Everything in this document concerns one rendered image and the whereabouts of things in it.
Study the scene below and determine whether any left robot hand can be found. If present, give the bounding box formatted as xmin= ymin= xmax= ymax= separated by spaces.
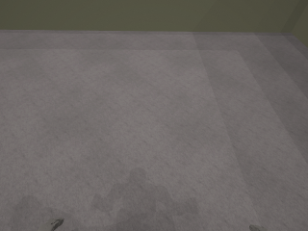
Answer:
xmin=38 ymin=218 xmax=64 ymax=231

